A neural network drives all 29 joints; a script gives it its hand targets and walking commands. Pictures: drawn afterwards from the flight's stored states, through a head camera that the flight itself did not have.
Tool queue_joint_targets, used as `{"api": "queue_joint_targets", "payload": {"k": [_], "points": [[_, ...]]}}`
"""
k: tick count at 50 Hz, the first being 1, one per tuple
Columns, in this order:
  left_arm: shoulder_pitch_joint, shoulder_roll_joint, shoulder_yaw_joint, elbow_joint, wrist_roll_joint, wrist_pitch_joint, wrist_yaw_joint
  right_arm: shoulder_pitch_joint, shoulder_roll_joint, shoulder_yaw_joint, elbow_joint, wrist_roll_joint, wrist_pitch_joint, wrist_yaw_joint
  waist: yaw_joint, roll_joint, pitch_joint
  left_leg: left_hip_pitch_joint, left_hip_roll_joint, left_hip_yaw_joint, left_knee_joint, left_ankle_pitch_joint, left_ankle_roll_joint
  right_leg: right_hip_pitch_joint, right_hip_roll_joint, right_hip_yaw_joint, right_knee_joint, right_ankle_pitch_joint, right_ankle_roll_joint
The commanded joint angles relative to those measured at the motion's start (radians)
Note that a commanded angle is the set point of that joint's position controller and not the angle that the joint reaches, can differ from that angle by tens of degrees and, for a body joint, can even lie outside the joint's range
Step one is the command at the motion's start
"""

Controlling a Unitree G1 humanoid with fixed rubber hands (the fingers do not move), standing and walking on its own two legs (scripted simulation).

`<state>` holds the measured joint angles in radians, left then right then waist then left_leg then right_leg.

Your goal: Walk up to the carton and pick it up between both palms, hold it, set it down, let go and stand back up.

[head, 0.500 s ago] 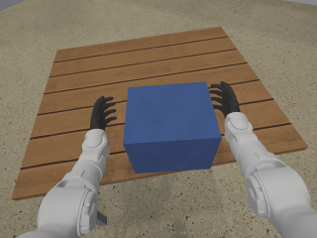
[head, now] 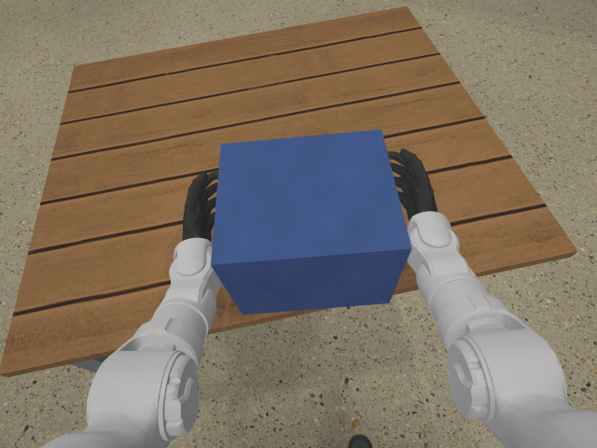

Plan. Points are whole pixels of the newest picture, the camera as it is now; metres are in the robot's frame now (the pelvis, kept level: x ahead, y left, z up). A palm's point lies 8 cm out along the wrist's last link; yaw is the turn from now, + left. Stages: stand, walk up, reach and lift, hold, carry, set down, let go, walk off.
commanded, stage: reach and lift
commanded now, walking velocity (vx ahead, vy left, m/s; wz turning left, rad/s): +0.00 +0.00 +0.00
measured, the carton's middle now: (308, 226) +0.41 +0.01 +0.02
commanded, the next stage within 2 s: none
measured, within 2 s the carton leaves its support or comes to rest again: leaves its support in 1.64 s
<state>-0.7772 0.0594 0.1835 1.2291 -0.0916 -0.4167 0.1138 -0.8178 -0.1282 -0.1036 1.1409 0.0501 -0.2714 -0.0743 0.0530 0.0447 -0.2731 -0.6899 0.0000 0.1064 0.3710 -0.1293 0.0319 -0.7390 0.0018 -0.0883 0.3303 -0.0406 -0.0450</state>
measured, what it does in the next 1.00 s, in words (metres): stands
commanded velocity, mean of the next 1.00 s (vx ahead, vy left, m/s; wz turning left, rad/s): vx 0.00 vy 0.00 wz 0.00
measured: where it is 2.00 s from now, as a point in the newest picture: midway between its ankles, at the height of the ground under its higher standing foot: outside the picture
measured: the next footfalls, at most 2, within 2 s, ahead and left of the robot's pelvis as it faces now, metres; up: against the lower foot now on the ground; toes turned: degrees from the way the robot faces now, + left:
none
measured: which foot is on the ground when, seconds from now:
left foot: down 0.00-1.00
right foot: down 0.00-1.00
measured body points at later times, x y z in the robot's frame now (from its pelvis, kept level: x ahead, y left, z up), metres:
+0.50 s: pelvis +0.01 +0.01 +0.01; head +0.09 +0.00 +0.46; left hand +0.42 +0.19 +0.04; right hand +0.45 -0.12 +0.04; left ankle +0.00 +0.10 -0.73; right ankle +0.04 -0.09 -0.73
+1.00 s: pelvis +0.03 +0.01 +0.02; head +0.10 +0.00 +0.46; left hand +0.42 +0.18 +0.04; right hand +0.44 -0.13 +0.04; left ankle +0.00 +0.10 -0.73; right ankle +0.04 -0.09 -0.73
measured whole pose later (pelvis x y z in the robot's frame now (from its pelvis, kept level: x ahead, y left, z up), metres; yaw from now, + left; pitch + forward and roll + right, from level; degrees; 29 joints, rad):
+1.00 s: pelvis +0.03 +0.01 +0.02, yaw +5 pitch +15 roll -1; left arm -0.64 -0.04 0.43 0.99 0.30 -0.31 0.07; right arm -0.64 0.09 -0.53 0.90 -0.46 -0.27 -0.03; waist -0.02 0.05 -0.14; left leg -0.40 -0.02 0.01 0.24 -0.11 0.03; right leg -0.38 0.00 -0.17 0.11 -0.01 -0.04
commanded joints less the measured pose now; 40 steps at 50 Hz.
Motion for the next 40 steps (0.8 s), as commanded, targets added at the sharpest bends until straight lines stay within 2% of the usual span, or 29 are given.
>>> {"api": "queue_joint_targets", "payload": {"k": [1, 2, 6, 10, 16, 17, 20, 24, 26, 29, 32, 37, 40], "points": [[-0.413, 0.125, 0.116, -0.255, 0.125, -0.043, -0.008, -0.496, 0.01, -0.087, -0.288, -0.155, -0.052, -0.028, -0.015, -0.155, -0.754, 0.13, 0.001, -0.099, -0.063, 0.234, 0.006, 0.755, -0.022, 0.136, 0.086, 0.394, 0.066], [-0.407, 0.106, 0.12, -0.259, 0.136, -0.041, -0.008, -0.493, 0.032, -0.089, -0.302, -0.169, -0.051, -0.031, -0.014, -0.162, -0.743, 0.145, 0.002, -0.098, -0.064, 0.24, 0.004, 0.751, -0.018, 0.132, 0.078, 0.395, 0.063], [-0.401, 0.028, 0.125, -0.266, 0.179, -0.03, -0.016, -0.469, 0.106, -0.112, -0.279, -0.208, -0.042, -0.031, -0.021, -0.12, -0.696, 0.18, 0.001, -0.102, -0.07, 0.276, -0.008, 0.76, -0.02, 0.138, 0.058, 0.409, 0.047], [-0.378, 0.011, 0.156, -0.268, 0.247, -0.008, -0.013, -0.437, 0.123, -0.148, -0.24, -0.222, -0.03, -0.028, -0.011, -0.054, -0.607, 0.19, 0.0, -0.096, -0.089, 0.27, -0.015, 0.767, -0.024, 0.142, 0.031, 0.385, 0.033], [-0.368, -0.051, 0.16, -0.356, 0.305, 0.018, 0.007, -0.385, 0.147, -0.202, -0.237, -0.255, -0.024, -0.024, -0.014, 0.009, -0.564, 0.305, 0.005, -0.106, -0.085, 0.352, -0.035, 0.725, -0.014, 0.135, -0.021, 0.365, 0.009], [-0.371, -0.073, 0.156, -0.36, 0.309, 0.021, 0.006, -0.393, 0.162, -0.202, -0.251, -0.263, -0.026, -0.02, -0.019, 0.003, -0.561, 0.325, 0.004, -0.109, -0.083, 0.368, -0.04, 0.717, -0.011, 0.125, -0.033, 0.364, 0.006], [-0.373, -0.204, 0.127, -0.379, 0.345, 0.027, -0.01, -0.381, 0.263, -0.21, -0.262, -0.319, -0.033, 0.002, -0.04, 0.01, -0.548, 0.37, 0.007, -0.128, -0.078, 0.414, -0.052, 0.709, -0.005, 0.112, -0.063, 0.365, -0.008], [-0.419, -0.588, 0.01, -0.336, 0.413, 0.028, -0.102, -0.379, 0.644, -0.166, -0.251, -0.486, -0.044, 0.094, -0.09, 0.018, -0.482, 0.387, 0.013, -0.17, -0.091, 0.406, -0.062, 0.734, -0.008, 0.09, -0.109, 0.33, -0.023], [-0.395, -0.669, -0.024, -0.32, 0.429, 0.034, -0.125, -0.35, 0.697, -0.172, -0.263, -0.552, -0.062, 0.121, -0.11, 0.013, -0.475, 0.412, 0.022, -0.19, -0.088, 0.404, -0.069, 0.734, -0.011, 0.08, -0.114, 0.321, -0.029], [-0.365, -0.661, -0.016, -0.32, 0.447, 0.051, -0.127, -0.325, 0.691, -0.18, -0.287, -0.588, -0.064, 0.132, -0.106, 0.0, -0.474, 0.422, 0.027, -0.199, -0.106, 0.352, -0.07, 0.734, -0.013, 0.071, -0.121, 0.288, -0.029], [-0.355, -0.636, -0.005, -0.317, 0.452, 0.068, -0.125, -0.307, 0.69, -0.173, -0.288, -0.585, -0.042, 0.139, -0.092, -0.001, -0.438, 0.386, 0.032, -0.196, -0.134, 0.292, -0.067, 0.759, -0.018, 0.068, -0.118, 0.278, -0.021], [-0.357, -0.604, 0.009, -0.301, 0.452, 0.083, -0.137, -0.301, 0.697, -0.145, -0.292, -0.562, -0.037, 0.136, -0.079, -0.013, -0.401, 0.314, 0.022, -0.182, -0.144, 0.283, -0.044, 0.85, -0.032, 0.083, -0.085, 0.371, 0.001], [-0.379, -0.608, -0.003, -0.311, 0.449, 0.074, -0.141, -0.31, 0.714, -0.13, -0.288, -0.548, -0.056, 0.124, -0.085, 0.002, -0.408, 0.292, 0.017, -0.181, -0.139, 0.315, -0.043, 0.892, -0.035, 0.09, -0.071, 0.442, 0.001]]}}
